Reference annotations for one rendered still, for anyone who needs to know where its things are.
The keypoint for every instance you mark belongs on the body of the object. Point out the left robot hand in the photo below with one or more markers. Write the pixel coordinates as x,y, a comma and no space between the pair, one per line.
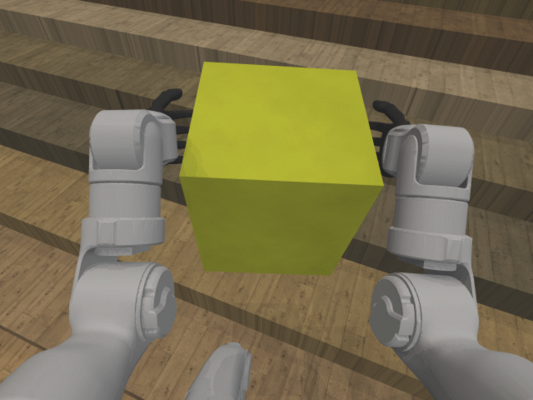
161,102

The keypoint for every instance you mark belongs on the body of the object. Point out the right robot upper arm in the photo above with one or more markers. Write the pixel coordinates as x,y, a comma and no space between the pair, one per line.
431,323

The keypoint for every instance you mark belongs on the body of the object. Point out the left robot thigh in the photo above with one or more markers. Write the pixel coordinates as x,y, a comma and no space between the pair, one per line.
224,374

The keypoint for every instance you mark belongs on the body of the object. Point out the right robot hand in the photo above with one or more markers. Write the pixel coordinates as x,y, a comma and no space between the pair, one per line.
398,118

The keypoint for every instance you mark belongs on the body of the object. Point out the left robot upper arm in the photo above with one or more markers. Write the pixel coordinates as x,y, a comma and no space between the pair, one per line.
118,309

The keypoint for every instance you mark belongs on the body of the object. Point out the right robot forearm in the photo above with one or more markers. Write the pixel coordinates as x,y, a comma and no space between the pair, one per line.
432,165

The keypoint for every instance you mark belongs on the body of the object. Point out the carton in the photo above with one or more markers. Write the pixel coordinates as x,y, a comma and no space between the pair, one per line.
279,169

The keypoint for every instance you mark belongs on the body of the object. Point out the left robot forearm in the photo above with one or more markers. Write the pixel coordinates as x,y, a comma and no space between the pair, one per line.
127,150

